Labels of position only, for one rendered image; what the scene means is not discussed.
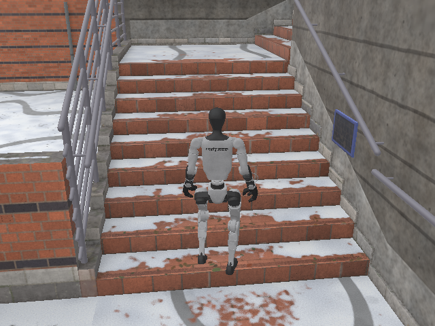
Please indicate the robot left upper arm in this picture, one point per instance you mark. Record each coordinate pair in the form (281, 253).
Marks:
(193, 155)

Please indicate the left robot hand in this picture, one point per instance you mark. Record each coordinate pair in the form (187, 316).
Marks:
(185, 190)

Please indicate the robot right upper arm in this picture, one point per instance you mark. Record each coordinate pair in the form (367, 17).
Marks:
(238, 144)

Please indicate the left robot forearm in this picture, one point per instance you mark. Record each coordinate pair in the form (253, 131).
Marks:
(189, 179)

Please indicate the robot left foot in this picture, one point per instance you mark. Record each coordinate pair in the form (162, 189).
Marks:
(202, 259)

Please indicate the right robot forearm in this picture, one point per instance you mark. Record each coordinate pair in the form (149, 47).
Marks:
(249, 179)

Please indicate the right robot hand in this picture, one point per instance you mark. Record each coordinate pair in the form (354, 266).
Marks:
(253, 192)

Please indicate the robot torso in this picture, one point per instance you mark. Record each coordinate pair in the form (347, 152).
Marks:
(217, 164)

